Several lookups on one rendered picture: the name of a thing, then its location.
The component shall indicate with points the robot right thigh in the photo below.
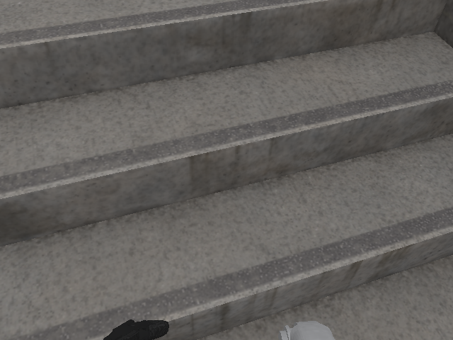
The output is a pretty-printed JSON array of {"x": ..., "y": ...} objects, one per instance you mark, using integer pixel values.
[{"x": 311, "y": 330}]

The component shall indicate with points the robot left hand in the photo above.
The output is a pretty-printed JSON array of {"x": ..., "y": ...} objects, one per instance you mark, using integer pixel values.
[{"x": 143, "y": 330}]

